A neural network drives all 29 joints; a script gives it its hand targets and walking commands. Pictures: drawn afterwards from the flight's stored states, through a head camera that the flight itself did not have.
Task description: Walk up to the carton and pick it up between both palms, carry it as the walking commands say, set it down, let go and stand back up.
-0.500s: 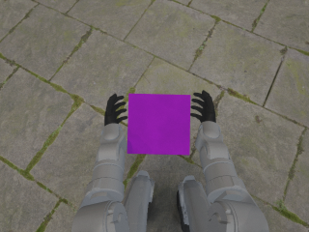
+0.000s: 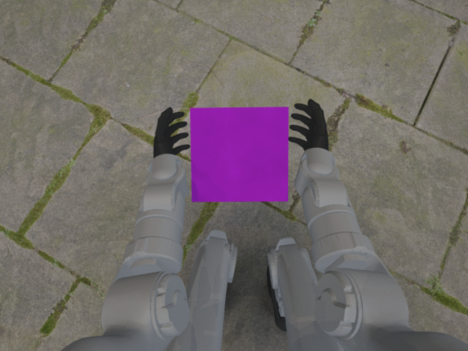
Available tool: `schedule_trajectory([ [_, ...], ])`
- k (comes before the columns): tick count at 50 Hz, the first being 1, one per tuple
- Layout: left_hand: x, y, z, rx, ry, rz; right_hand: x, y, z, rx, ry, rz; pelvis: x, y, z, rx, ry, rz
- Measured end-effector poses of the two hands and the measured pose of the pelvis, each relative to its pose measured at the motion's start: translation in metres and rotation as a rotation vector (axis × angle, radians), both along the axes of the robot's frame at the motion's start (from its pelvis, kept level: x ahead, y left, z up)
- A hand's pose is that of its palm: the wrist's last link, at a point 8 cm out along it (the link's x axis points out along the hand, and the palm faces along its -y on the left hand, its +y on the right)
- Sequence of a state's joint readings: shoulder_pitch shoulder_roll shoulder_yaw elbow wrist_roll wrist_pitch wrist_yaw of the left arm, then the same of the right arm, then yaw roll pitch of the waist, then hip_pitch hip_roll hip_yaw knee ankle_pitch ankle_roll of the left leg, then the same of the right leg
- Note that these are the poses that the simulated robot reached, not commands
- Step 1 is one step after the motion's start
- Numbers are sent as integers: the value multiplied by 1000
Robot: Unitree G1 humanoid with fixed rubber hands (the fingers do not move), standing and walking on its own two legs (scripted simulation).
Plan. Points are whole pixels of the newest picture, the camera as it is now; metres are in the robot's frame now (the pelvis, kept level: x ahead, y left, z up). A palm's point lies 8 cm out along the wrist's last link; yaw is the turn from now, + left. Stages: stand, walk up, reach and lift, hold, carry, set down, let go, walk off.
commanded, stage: set down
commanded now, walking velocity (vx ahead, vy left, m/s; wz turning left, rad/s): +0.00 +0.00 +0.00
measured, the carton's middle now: (239, 155) +0.45 +0.05 -0.18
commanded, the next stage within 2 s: none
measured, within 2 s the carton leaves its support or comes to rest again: neither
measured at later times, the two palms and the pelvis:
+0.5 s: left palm (176, 157) +0.44 +0.17 -0.17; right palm (302, 150) +0.46 -0.08 -0.16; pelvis -0.01 +0.00 -0.07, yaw -1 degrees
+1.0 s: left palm (183, 157) +0.46 +0.18 -0.26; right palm (293, 153) +0.48 -0.08 -0.25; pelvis -0.02 +0.00 -0.13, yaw -1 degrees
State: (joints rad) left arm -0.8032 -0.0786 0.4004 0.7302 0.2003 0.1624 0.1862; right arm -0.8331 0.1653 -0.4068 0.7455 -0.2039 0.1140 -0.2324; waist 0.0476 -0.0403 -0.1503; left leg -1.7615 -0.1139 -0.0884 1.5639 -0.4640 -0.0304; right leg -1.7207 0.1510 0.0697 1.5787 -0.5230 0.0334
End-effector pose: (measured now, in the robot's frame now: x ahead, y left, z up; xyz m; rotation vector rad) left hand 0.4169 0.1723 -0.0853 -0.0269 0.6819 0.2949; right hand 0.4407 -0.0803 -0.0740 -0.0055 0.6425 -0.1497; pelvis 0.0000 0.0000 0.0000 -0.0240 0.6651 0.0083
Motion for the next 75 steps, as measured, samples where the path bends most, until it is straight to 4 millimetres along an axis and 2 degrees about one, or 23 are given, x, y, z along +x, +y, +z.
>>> schedule_trajectory([
  [35, 30, 3, -122, 7, 33, -47, 30, 1, -118, -11, 17, -1, -19, 1, -92, -1, 72, -20],
  [56, 51, 6, -194, 10, 56, -85, 48, 1, -194, -7, 39, 10, -22, 1, -142, 0, 91, -26],
  [63, 56, 8, -217, 15, 73, -101, 52, 1, -217, 4, 55, 14, -21, 2, -155, -1, 73, -37],
  [75, 64, 8, -239, -4, 110, -132, 59, -4, -243, 3, 95, 55, -14, 0, -165, 13, 43, -48],
])
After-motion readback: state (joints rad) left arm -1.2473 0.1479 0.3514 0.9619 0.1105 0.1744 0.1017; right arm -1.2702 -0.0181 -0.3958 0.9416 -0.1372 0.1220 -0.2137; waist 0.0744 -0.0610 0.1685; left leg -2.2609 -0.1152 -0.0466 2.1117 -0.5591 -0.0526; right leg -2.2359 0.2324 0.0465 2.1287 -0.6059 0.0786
